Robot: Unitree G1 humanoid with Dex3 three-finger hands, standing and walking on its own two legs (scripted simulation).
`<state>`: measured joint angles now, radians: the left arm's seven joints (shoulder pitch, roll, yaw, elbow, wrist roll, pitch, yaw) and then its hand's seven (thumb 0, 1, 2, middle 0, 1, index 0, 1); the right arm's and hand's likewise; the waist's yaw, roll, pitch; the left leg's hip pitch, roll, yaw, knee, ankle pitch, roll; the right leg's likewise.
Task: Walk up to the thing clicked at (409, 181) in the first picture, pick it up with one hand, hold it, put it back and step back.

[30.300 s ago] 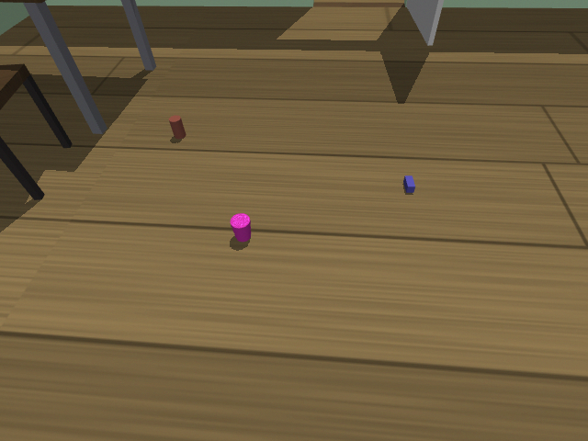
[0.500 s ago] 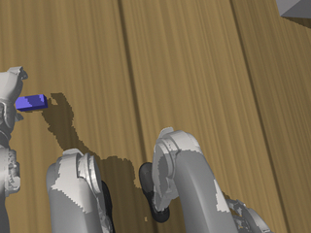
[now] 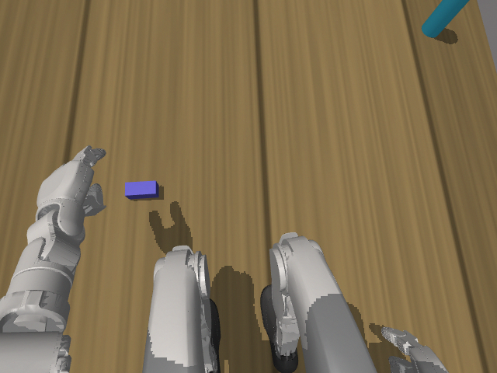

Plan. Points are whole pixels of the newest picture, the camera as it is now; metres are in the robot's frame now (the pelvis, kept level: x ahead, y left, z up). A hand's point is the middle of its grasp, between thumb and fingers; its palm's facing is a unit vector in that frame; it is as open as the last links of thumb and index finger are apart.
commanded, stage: home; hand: left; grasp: from above
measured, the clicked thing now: (142, 190) +0.50 +0.25 -0.42
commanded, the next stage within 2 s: none
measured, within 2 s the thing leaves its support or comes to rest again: neither
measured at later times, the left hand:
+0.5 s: hand (56, 279) +0.27 +0.20 +0.08, palm faces +0.04 -0.95 -0.32, open 7.4 cm
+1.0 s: hand out of the picture +0.22 +0.20 +0.24, palm faces +0.14 -0.97 -0.21, open 7.4 cm
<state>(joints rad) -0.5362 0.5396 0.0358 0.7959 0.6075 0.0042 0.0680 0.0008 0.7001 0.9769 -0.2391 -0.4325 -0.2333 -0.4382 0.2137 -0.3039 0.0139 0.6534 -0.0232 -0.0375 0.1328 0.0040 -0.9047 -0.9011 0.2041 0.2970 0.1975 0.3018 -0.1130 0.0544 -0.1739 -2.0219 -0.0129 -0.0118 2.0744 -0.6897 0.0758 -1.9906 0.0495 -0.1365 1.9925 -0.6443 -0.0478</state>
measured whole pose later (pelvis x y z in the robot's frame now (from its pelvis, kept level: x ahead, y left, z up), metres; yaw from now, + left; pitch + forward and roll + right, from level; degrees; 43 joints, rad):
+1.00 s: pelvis +0.08 +0.00 +0.28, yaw +6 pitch +10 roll -3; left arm 0.52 0.23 0.01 -0.10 -0.07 0.41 0.05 0.01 0.90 0.90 -0.20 -0.30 -0.20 -0.30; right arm 0.31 -0.23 0.05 0.49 0.03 -0.18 -0.18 0.01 -0.91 -0.90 0.20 0.30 0.20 0.30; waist -0.05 0.06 -0.19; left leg -0.66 -0.03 -0.05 0.97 -0.48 0.05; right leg -0.62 0.07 -0.05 0.89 -0.44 -0.04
